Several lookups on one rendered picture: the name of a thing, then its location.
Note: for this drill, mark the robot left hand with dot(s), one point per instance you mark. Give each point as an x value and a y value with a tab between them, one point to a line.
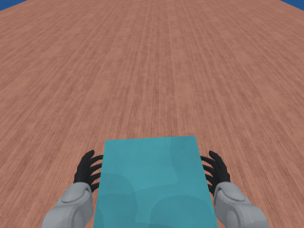
84	170

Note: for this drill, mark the carton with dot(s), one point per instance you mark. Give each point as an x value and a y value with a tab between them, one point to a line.
153	183

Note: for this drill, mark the robot right forearm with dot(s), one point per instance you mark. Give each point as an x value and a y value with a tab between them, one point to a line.
235	210

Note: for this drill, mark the robot right hand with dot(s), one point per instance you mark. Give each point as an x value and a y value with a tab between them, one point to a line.
218	171

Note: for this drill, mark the robot left forearm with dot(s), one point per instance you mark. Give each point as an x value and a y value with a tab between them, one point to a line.
73	209

